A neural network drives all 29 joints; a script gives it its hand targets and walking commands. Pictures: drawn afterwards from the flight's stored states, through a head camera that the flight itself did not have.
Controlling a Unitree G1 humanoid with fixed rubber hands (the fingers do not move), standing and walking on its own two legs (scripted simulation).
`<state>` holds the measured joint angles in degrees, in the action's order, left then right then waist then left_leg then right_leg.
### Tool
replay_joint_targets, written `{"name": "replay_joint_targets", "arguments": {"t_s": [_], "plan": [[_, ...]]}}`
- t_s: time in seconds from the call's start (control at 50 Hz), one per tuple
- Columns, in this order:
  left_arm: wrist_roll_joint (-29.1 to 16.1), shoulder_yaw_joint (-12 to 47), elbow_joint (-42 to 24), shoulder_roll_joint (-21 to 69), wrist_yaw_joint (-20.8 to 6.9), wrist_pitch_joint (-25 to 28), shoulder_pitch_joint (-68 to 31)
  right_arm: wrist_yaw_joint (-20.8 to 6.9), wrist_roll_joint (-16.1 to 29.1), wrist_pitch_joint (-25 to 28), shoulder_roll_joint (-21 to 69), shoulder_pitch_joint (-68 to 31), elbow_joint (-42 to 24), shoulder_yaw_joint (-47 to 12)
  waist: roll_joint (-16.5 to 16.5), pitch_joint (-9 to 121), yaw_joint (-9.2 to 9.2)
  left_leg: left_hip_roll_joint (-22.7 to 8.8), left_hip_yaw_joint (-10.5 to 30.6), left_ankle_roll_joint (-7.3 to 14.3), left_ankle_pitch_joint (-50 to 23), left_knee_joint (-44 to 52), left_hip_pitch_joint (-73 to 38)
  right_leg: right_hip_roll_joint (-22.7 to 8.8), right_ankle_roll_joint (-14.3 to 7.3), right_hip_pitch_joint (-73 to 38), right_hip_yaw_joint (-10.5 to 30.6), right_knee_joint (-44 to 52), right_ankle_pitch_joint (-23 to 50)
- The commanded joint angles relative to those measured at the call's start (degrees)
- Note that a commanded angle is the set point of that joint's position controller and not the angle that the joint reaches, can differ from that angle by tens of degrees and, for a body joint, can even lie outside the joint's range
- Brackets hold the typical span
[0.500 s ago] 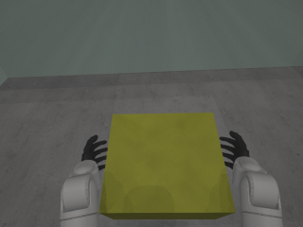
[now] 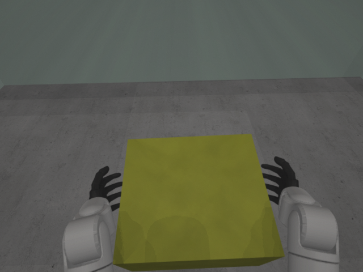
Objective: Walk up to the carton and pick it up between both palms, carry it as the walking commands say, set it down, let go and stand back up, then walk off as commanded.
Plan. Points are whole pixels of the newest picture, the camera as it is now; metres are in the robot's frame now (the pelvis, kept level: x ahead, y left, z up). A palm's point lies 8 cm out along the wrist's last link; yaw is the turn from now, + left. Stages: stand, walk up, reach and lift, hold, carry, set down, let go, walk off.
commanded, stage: carry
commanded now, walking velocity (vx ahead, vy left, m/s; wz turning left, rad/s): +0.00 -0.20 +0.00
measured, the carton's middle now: (192, 201) +0.30 +0.00 +0.01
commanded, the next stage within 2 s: hold in 1.88 s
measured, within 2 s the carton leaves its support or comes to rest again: neither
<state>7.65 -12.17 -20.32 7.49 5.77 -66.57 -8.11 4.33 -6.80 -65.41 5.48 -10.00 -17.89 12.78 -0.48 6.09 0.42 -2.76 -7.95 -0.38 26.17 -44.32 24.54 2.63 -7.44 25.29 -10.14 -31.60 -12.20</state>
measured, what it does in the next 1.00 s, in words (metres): steps on the spot: left foot, then right foot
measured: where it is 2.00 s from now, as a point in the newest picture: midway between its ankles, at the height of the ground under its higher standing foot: outside the picture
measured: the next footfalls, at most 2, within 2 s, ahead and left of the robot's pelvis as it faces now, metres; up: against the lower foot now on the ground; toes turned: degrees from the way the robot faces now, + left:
left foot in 0.04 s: +0.02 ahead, +0.08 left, +0.00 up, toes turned -3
right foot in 0.26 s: +0.04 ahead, -0.18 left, +0.00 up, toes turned +0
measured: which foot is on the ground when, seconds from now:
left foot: up 0.00-0.02, down 0.04-1.00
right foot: down 0.00-0.04, up 0.06-0.24, down 0.26-1.00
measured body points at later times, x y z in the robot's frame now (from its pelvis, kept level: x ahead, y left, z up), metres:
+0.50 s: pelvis -0.03 -0.09 +0.01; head -0.05 -0.10 +0.45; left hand +0.24 +0.09 +0.09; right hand +0.24 -0.29 +0.08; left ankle -0.02 +0.09 -0.72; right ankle +0.00 -0.18 -0.73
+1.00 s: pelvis -0.05 -0.06 +0.01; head -0.08 -0.05 +0.46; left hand +0.22 +0.13 +0.09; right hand +0.22 -0.24 +0.09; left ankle -0.02 +0.09 -0.73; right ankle +0.00 -0.18 -0.73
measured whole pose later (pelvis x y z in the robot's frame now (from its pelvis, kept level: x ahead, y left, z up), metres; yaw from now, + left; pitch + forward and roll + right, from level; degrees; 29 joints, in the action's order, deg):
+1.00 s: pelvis -0.05 -0.06 +0.01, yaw +0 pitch +2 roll +0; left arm 7.8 -12.4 -15.2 5.6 5.0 -66.6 -9.4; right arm 5.1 -8.7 -64.9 6.8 -9.3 -14.6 12.5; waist -0.9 6.6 0.6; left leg -5.4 -6.9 -2.0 11.7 -28.8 18.8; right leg -4.5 0.4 21.0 -6.6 -28.8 -9.7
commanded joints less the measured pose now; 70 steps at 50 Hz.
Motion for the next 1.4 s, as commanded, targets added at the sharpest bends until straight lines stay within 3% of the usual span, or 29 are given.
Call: {"name": "replay_joint_targets", "arguments": {"t_s": [0.0,0.02,0.04,0.06,0.08,0.1,0.12,0.14,0.16,0.2,0.22,0.24,0.26,0.28,0.3,0.34,0.4,0.6,0.94,1.38], "plan": [[-25.10,45.39,-0.68,46.18,-18.64,-1.19,-25.75,-18.60,25.19,-2.33,48.57,-24.07,-0.40,-45.55,-3.46,17.48,-0.37,-3.52,1.84,1.07,-12.78,18.16,-13.46,-13.68,-1.47,-8.67,13.02,6.08,11.34],[-24.87,45.34,-0.67,46.27,-18.70,-1.31,-26.06,-18.88,24.92,-2.42,48.72,-23.18,-0.05,-45.56,2.38,17.12,-0.80,-11.15,11.26,2.64,-13.47,23.00,-20.79,-11.58,1.82,-1.23,11.85,0.21,5.93],[-26.05,45.99,-2.05,46.38,-19.26,-1.53,-28.51,-18.84,23.62,-1.78,48.21,-21.82,1.81,-44.53,16.35,14.57,-1.12,-26.14,26.44,9.64,-25.96,24.47,-21.13,-6.76,6.38,7.50,6.76,-7.22,-5.65],[-26.46,46.57,-2.95,46.41,-19.42,-1.32,-30.85,-19.14,23.38,-1.77,48.63,-21.06,2.09,-44.12,17.28,11.90,-1.43,-28.51,27.12,13.55,-33.62,25.55,-17.57,-5.62,7.03,8.34,7.37,-16.84,-14.69],[-26.79,46.86,-2.38,47.11,-19.63,-0.99,-31.77,-19.22,23.44,-1.73,48.72,-22.21,0.96,-44.34,11.19,10.11,-1.33,-25.93,23.03,13.39,-33.84,25.35,-15.06,-5.89,7.30,7.08,10.48,-21.48,-14.06],[-26.91,46.78,-1.03,47.82,-19.92,-0.68,-31.50,-19.14,23.24,-1.55,48.65,-23.59,-0.08,-44.92,7.02,9.06,-1.06,-23.04,18.15,11.88,-29.47,25.46,-13.11,-6.77,7.83,5.78,10.86,-22.05,-12.33],[-27.12,46.91,-1.23,47.74,-19.99,-0.41,-31.08,-19.00,23.63,-1.38,48.94,-25.06,-1.21,-45.62,6.48,8.38,-0.49,-19.49,12.92,8.93,-28.64,24.31,-12.34,-7.21,7.99,4.21,9.73,-17.34,-9.72],[-27.78,47.28,-1.94,47.61,-20.01,-0.23,-31.08,-18.80,23.83,-1.27,49.19,-25.76,-2.45,-46.05,8.12,8.39,-0.30,-16.21,8.59,6.59,-30.89,22.46,-12.16,-6.04,8.19,1.68,7.09,-11.56,-8.49],[-28.13,47.45,-2.57,47.15,-19.86,-0.24,-30.81,-18.64,23.93,-1.31,48.84,-25.68,-3.41,-46.10,9.90,8.89,-0.51,-14.27,6.52,5.28,-33.36,20.88,-12.45,-4.17,8.66,-0.68,3.73,-6.96,-8.38],[-27.79,46.78,-1.75,46.25,-19.63,-0.56,-28.24,-18.44,23.00,-1.90,47.46,-22.98,-2.21,-45.20,9.92,11.32,-0.31,-12.06,4.27,2.40,-32.31,17.13,-12.74,-3.39,9.07,-7.46,0.28,4.37,-1.15],[-27.62,46.14,-1.28,45.72,-19.66,-0.81,-27.46,-18.37,22.36,-2.12,46.94,-21.61,-1.20,-44.70,8.93,13.08,-0.54,-11.33,3.89,1.13,-30.42,15.11,-11.68,-4.90,8.61,-11.64,1.11,5.85,1.93],[-27.55,45.54,-0.90,45.27,-19.80,-1.14,-27.33,-18.25,21.80,-2.27,46.49,-20.90,-0.48,-44.29,5.27,14.53,-0.66,-10.18,3.28,-0.31,-25.08,12.26,-9.06,-8.97,8.14,-15.62,5.41,6.97,10.88],[-26.64,44.81,0.87,45.84,-19.92,-1.20,-26.28,-18.37,21.65,-2.50,46.45,-20.75,-0.11,-44.52,-1.34,14.89,-0.81,-7.82,2.42,-2.49,-18.44,11.85,-4.72,-13.80,6.67,-18.35,10.41,3.48,26.40],[-26.11,44.51,1.26,46.15,-19.84,-1.03,-25.90,-18.70,22.75,-2.59,46.84,-22.74,-0.57,-45.25,-4.88,14.64,-0.66,-6.35,1.43,-3.39,-11.04,10.80,-5.26,-15.84,5.07,-15.96,13.36,4.78,29.02],[-25.68,44.12,1.12,46.11,-19.77,-1.04,-26.52,-19.05,23.64,-2.68,47.54,-24.42,-0.36,-45.93,-5.97,13.81,-0.44,-5.57,1.22,-3.61,-8.64,10.28,-5.59,-16.50,4.22,-14.50,14.40,6.36,26.35],[-24.83,43.55,0.06,45.49,-19.42,-0.64,-28.10,-19.51,25.17,-2.32,48.73,-27.09,0.05,-46.88,-4.65,12.41,-0.10,-5.28,0.93,-3.53,-9.50,11.38,-6.55,-15.91,4.13,-11.73,13.26,8.44,17.50],[-24.04,42.55,0.04,45.89,-19.04,-0.71,-28.28,-19.73,25.83,-2.49,50.01,-27.53,0.64,-47.38,-5.51,11.97,-0.22,-5.41,0.87,-3.25,-11.08,12.15,-7.11,-14.88,4.65,-11.27,12.19,10.22,9.73],[-25.02,43.09,0.66,46.49,-19.77,-0.86,-29.70,-19.19,24.79,-2.41,50.43,-27.29,1.31,-46.34,-3.98,10.64,-0.21,-5.15,1.97,-2.34,-12.73,15.25,-10.12,-13.60,5.21,-7.75,11.47,12.55,-2.28],[-25.61,43.64,2.54,47.03,-20.10,-0.67,-31.22,-18.96,23.21,-1.53,49.23,-26.67,2.65,-43.57,2.57,10.32,0.11,-7.55,6.01,-0.73,-9.89,23.17,-7.32,-10.72,7.33,-9.35,7.57,7.05,0.56],[-21.54,40.25,6.62,45.21,-19.53,4.71,-29.72,-18.79,20.71,3.38,47.40,-26.26,5.75,-41.52,0.42,12.03,-0.17,-6.45,5.27,-0.83,-14.60,20.18,-8.97,-11.59,7.55,-10.36,7.77,7.80,4.85]]}}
